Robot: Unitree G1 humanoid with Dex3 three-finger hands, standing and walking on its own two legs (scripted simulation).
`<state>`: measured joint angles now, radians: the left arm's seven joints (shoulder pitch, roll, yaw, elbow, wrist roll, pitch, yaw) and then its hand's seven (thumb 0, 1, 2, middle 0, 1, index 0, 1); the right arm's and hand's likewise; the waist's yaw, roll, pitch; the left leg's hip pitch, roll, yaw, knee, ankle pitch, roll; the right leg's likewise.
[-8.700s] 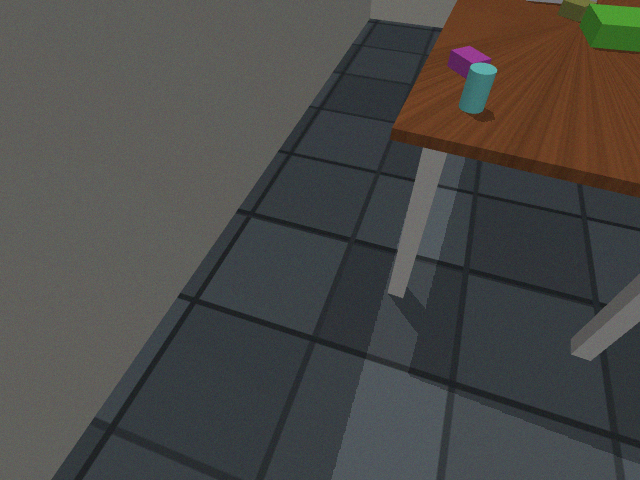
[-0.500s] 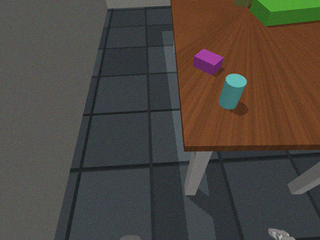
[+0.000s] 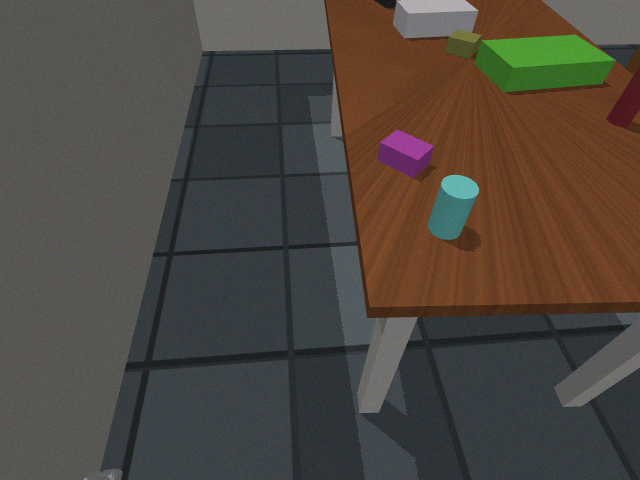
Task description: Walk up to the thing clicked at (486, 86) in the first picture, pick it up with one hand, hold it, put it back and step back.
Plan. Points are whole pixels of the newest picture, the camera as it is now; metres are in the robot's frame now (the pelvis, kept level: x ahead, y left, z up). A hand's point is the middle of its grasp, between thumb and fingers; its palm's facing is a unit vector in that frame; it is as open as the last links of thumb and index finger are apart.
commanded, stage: walk up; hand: right
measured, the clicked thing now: (451, 208) +0.52 -0.22 +0.03
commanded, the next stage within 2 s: stand in 0.82 s
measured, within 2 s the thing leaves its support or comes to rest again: neither
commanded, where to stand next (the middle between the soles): +0.05 -0.01 m, yaw +1 degrees
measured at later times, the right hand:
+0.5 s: hand out of the picture +0.08 -0.25 -0.16, palm faces +0.01 +0.95 -0.32, open 7.4 cm
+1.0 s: hand out of the picture +0.09 -0.26 -0.15, palm faces +0.01 +0.94 -0.34, open 7.4 cm
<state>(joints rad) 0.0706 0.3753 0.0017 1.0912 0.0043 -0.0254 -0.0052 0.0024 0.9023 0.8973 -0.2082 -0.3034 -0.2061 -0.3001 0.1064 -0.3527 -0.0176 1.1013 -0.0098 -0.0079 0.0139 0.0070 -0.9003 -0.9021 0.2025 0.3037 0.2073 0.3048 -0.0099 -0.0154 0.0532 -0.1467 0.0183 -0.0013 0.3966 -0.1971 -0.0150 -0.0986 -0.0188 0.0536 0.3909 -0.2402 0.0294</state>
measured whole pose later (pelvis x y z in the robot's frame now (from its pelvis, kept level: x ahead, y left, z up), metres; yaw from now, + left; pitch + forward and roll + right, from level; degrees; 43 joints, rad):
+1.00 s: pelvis +0.01 +0.00 +0.00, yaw +0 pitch -2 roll +0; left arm 0.08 0.36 0.00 1.12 0.01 -0.02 0.00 0.00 0.90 0.90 -0.21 -0.30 -0.21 -0.30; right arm 0.09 -0.35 -0.02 1.12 -0.01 -0.01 0.00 0.01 -0.90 -0.90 0.20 0.30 0.21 0.30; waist -0.01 0.00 0.06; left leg -0.12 0.03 -0.01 0.34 -0.17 -0.02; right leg -0.07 -0.01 0.05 0.32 -0.22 0.03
